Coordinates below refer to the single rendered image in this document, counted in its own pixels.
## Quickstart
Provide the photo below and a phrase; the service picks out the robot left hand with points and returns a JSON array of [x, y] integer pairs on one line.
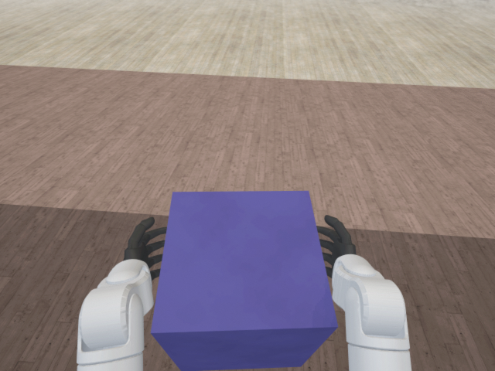
[[137, 248]]

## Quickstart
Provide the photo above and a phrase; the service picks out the carton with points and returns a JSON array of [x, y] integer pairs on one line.
[[242, 284]]

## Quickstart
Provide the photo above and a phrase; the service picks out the robot left forearm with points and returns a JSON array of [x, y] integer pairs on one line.
[[111, 320]]

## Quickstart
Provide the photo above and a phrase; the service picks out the robot right hand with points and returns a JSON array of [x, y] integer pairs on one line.
[[342, 242]]

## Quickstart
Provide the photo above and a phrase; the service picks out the robot right forearm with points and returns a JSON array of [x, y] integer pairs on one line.
[[376, 321]]

